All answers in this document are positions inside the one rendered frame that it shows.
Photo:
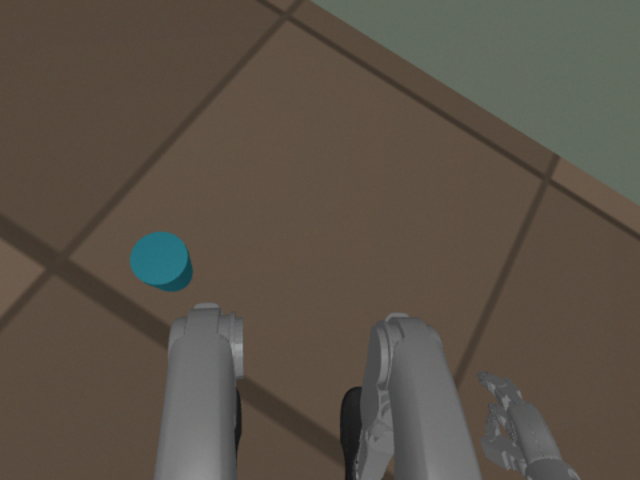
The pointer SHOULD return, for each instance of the right robot arm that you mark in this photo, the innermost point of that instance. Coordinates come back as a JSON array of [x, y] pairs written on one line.
[[550, 469]]

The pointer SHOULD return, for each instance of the cup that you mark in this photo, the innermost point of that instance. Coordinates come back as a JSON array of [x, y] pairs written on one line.
[[161, 260]]

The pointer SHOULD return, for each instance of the right robot hand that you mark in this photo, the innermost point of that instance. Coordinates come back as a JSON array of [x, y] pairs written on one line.
[[524, 425]]

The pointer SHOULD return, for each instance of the right robot foot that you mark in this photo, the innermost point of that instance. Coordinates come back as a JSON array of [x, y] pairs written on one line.
[[350, 429]]

